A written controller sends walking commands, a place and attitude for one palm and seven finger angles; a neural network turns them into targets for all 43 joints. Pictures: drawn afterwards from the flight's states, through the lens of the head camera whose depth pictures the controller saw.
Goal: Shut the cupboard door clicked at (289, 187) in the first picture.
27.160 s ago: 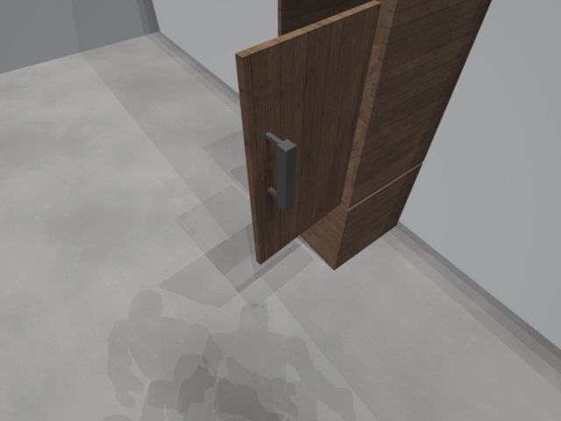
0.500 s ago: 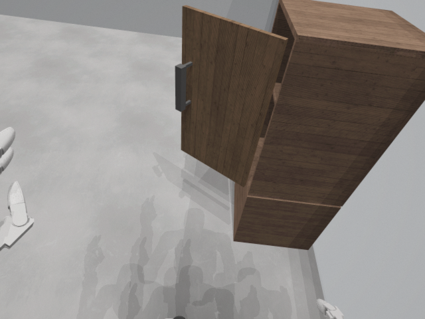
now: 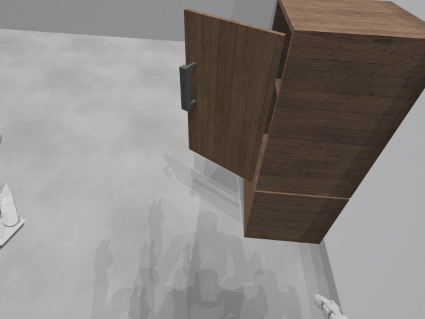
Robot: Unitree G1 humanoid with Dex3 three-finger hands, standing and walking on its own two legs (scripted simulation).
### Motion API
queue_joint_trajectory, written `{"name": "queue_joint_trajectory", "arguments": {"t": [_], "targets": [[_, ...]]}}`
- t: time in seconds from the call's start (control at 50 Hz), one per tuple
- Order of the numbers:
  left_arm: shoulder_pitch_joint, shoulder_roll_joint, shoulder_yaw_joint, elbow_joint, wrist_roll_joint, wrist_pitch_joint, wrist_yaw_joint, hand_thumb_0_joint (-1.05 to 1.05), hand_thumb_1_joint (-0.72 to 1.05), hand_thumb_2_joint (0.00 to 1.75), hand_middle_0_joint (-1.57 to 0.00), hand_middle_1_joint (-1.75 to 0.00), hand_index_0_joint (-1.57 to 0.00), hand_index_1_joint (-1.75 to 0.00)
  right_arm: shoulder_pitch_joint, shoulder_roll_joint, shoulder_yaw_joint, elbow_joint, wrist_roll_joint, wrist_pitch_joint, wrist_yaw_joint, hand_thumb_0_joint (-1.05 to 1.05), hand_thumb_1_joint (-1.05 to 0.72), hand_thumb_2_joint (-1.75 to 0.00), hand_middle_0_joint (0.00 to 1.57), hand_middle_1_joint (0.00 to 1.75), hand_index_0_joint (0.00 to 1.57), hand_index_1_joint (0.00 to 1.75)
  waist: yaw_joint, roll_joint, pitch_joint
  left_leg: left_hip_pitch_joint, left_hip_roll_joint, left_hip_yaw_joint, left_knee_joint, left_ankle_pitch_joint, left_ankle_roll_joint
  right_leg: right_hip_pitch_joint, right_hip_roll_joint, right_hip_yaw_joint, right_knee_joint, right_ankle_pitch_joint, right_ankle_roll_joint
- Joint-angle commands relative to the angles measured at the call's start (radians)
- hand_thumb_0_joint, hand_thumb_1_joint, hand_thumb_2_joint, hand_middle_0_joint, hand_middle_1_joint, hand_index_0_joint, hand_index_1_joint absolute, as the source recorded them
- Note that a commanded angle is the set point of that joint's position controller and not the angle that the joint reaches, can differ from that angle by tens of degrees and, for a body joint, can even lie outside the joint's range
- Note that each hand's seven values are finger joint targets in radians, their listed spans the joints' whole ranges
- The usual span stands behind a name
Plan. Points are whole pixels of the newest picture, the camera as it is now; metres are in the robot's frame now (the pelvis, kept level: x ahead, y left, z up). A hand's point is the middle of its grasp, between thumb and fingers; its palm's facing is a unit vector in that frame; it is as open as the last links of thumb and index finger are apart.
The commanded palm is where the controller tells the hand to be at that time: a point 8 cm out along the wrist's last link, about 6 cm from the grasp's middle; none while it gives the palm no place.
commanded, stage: stop stepping back and stand still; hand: left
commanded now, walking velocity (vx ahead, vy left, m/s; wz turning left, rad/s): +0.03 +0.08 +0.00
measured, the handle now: (189, 86) +0.88 +0.15 +0.01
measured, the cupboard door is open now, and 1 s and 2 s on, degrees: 58 58 58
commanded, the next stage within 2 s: let the arm hang, fingers relaxed in 0.02 s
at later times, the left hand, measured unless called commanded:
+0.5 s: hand out of the picture +0.03 +0.23 -0.18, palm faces +0.12 -0.98 -0.17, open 6.9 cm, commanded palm none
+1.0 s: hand out of the picture -0.03 +0.24 -0.17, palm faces +0.06 -0.98 -0.17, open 7.4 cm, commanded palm none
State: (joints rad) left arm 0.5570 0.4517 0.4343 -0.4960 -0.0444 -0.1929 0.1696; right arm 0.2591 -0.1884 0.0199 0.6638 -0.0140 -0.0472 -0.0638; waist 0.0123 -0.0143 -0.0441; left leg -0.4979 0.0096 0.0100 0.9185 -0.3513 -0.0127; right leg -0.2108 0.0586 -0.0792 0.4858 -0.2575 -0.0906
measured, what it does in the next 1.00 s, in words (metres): steps on the spot: left foot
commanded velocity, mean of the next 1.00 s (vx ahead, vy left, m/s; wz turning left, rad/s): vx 0.00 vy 0.00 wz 0.00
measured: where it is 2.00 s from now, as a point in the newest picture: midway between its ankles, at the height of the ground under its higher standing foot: outside the picture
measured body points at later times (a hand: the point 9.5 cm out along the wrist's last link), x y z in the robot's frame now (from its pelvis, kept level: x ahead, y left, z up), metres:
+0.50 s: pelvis +0.01 +0.05 +0.00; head +0.02 +0.07 +0.45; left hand +0.02 +0.28 -0.16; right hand +0.09 -0.18 -0.14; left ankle +0.05 +0.16 -0.74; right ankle +0.00 -0.07 -0.74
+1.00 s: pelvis +0.01 +0.08 +0.01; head +0.01 +0.08 +0.46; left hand -0.03 +0.29 -0.16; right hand -0.01 -0.14 -0.15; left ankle +0.05 +0.16 -0.74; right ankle +0.00 -0.07 -0.74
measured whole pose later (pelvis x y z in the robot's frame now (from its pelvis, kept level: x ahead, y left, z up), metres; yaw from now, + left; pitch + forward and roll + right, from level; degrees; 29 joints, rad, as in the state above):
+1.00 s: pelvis +0.01 +0.08 +0.01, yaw +1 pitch -2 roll +0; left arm 0.35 0.13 0.00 1.16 0.01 0.01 0.03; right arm 0.33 -0.12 0.00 1.14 -0.01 0.01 -0.04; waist 0.00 -0.01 0.02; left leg -0.20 -0.02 0.11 0.39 -0.16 0.06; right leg -0.13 -0.06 -0.05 0.40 -0.24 0.03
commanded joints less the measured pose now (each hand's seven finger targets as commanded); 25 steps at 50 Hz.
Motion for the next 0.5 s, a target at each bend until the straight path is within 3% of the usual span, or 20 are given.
{"name": "queue_joint_trajectory", "arguments": {"t": [0.0, 0.02, 0.08, 0.1, 0.12, 0.14, 0.16, 0.18, 0.22, 0.24, 0.28, 0.32, 0.34, 0.4, 0.48], "targets": [[-0.121, 0.109, 0.053, -0.029, 0.004, -0.048, 0.018, 0.00, 0.90, 0.90, -0.20, -0.30, -0.20, -0.30, -0.120, -0.132, -0.055, -0.151, 0.019, -0.056, -0.022, 0.00, -0.90, -0.90, 0.20, 0.30, 0.20, 0.30, -0.023, -0.061, 0.088, -0.068, 0.046, 0.010, -0.039, 0.053, 0.003, -0.019, -0.311, 0.302, -0.269, -0.053, -0.037], [-0.169, 0.115, 0.044, -0.064, 0.007, -0.052, 0.020, 0.00, 0.90, 0.90, -0.20, -0.30, -0.20, -0.30, -0.137, -0.137, -0.057, -0.154, 0.021, -0.067, -0.028, 0.00, -0.90, -0.90, 0.20, 0.30, 0.20, 0.30, -0.016, -0.072, 0.080, -0.024, 0.049, 0.020, -0.126, 0.039, 0.009, -0.004, -0.311, 0.265, -0.242, 0.000, -0.036], [-0.146, 0.117, 0.041, -0.121, 0.012, -0.054, 0.029, 0.00, 0.90, 0.90, -0.20, -0.30, -0.20, -0.30, -0.135, -0.127, -0.056, -0.159, 0.016, -0.087, -0.033, 0.00, -0.90, -0.90, 0.20, 0.30, 0.20, 0.30, 0.003, -0.117, 0.033, 0.131, 0.016, 0.072, -0.304, 0.089, 0.027, 0.018, -0.269, 0.203, -0.184, 0.086, -0.009], [-0.172, -0.057, -0.307, 0.616, 0.113, 0.110, -0.119, 0.00, 0.90, 0.90, -0.20, -0.30, -0.20, -0.30, -0.116, -0.250, -0.076, 0.037, -0.011, -0.118, 0.086, 0.00, -0.90, -0.90, 0.20, 0.30, 0.20, 0.30, -0.069, -0.034, 0.108, 0.100, 0.090, 0.050, -0.278, 0.275, 0.022, -0.078, -0.326, 0.010, 0.034, 0.471, 0.011], [-0.107, -0.090, -0.313, 0.628, 0.087, 0.178, -0.153, 0.00, 0.90, 0.90, -0.20, -0.30, -0.20, -0.30, -0.034, -0.217, -0.082, -0.001, 0.000, -0.070, 0.087, 0.00, -0.90, -0.90, 0.20, 0.30, 0.20, 0.30, -0.052, 0.028, -0.020, 0.243, 0.093, -0.066, -0.324, 0.521, 0.039, -0.102, -0.217, 0.077, 0.135, 0.391, 0.049], [-0.106, -0.142, -0.338, 0.662, 0.073, 0.194, -0.156, 0.00, 0.90, 0.90, -0.20, -0.30, -0.20, -0.30, -0.027, -0.220, -0.070, -0.003, -0.004, -0.040, 0.078, 0.00, -0.90, -0.90, 0.20, 0.30, 0.20, 0.30, -0.023, 0.067, -0.045, 0.230, 0.171, -0.131, -0.339, 0.603, 0.080, -0.112, -0.169, 0.028, 0.175, 0.193, 0.083], [-0.110, -0.156, -0.352, 0.712, 0.080, 0.199, -0.157, 0.00, 0.90, 0.90, -0.20, -0.30, -0.20, -0.30, -0.055, -0.226, -0.068, 0.001, -0.014, -0.011, 0.073, 0.00, -0.90, -0.90, 0.20, 0.30, 0.20, 0.30, 0.005, 0.008, -0.047, 0.188, 0.192, -0.130, -0.352, 0.537, 0.092, -0.065, -0.139, 0.027, 0.159, 0.050, 0.087], [-0.124, -0.148, -0.359, 0.750, 0.081, 0.196, -0.160, 0.00, 0.90, 0.90, -0.20, -0.30, -0.20, -0.30, -0.075, -0.234, -0.059, -0.017, -0.017, -0.006, 0.065, 0.00, -0.90, -0.90, 0.20, 0.30, 0.20, 0.30, 0.014, -0.076, -0.044, 0.148, 0.186, -0.141, -0.336, 0.509, 0.094, -0.036, -0.145, 0.042, 0.107, 0.058, 0.078], [-0.216, -0.085, -0.360, 0.861, 0.076, 0.190, -0.164, 0.00, 0.90, 0.90, -0.20, -0.30, -0.20, -0.30, -0.075, -0.215, -0.052, 0.001, -0.016, 0.007, 0.057, 0.00, -0.90, -0.90, 0.20, 0.30, 0.20, 0.30, -0.007, -0.198, -0.033, 0.159, 0.092, -0.055, -0.292, 0.515, 0.041, 0.015, -0.209, 0.098, 0.041, 0.374, 0.049], [-0.239, -0.076, -0.368, 0.930, 0.071, 0.192, -0.161, 0.00, 0.90, 0.90, -0.20, -0.30, -0.20, -0.30, -0.062, -0.201, -0.051, 0.032, -0.014, 0.020, 0.055, 0.00, -0.90, -0.90, 0.20, 0.30, 0.20, 0.30, -0.018, -0.206, -0.041, 0.213, 0.067, -0.031, -0.298, 0.487, 0.024, 0.002, -0.239, 0.106, 0.036, 0.448, 0.025], [-0.286, -0.069, -0.382, 1.070, 0.063, 0.197, -0.153, 0.00, 0.90, 0.90, -0.20, -0.30, -0.20, -0.30, -0.055, -0.175, -0.041, 0.092, -0.015, 0.042, 0.055, 0.00, -0.90, -0.90, 0.20, 0.30, 0.20, 0.30, -0.030, -0.093, -0.028, 0.269, 0.067, -0.029, -0.367, 0.422, 0.018, -0.014, -0.228, 0.103, 0.000, 0.305, 0.031], [-0.298, -0.076, -0.397, 1.193, 0.058, 0.201, -0.151, 0.00, 0.90, 0.90, -0.20, -0.30, -0.20, -0.30, -0.068, -0.181, -0.029, 0.146, -0.012, 0.046, 0.052, 0.00, -0.90, -0.90, 0.20, 0.30, 0.20, 0.30, -0.021, 0.056, 0.002, 0.271, 0.096, -0.064, -0.445, 0.423, 0.032, 0.002, -0.176, 0.087, -0.028, 0.134, 0.062], [-0.284, -0.100, -0.400, 1.251, 0.056, 0.203, -0.150, 0.00, 0.90, 0.90, -0.20, -0.30, -0.20, -0.30, -0.078, -0.161, -0.027, 0.175, -0.010, 0.047, 0.050, 0.00, -0.90, -0.90, 0.20, 0.30, 0.20, 0.30, -0.012, 0.107, 0.012, 0.251, 0.102, -0.074, -0.482, 0.361, 0.040, 0.024, -0.167, 0.090, -0.059, 0.070, 0.067], [-0.238, -0.159, -0.390, 1.374, 0.061, 0.204, -0.148, 0.00, 0.90, 0.90, -0.20, -0.30, -0.20, -0.30, -0.065, -0.118, -0.031, 0.231, -0.013, 0.053, 0.040, 0.00, -0.90, -0.90, 0.20, 0.30, 0.20, 0.30, -0.008, 0.192, 0.048, 0.217, 0.091, -0.074, -0.555, 0.126, 0.038, 0.045, -0.159, 0.091, -0.132, -0.012, 0.053], [-0.216, -0.168, -0.403, 1.474, 0.061, 0.200, -0.149, 0.00, 0.90, 0.90, -0.20, -0.30, -0.20, -0.30, -0.009, -0.096, -0.042, 0.293, -0.007, 0.055, 0.034, 0.00, -0.90, -0.90, 0.20, 0.30, 0.20, 0.30, -0.017, 0.124, 0.063, 0.247, 0.099, -0.077, -0.597, 0.086, 0.039, 0.038, -0.157, 0.080, -0.167, 0.006, 0.054]]}}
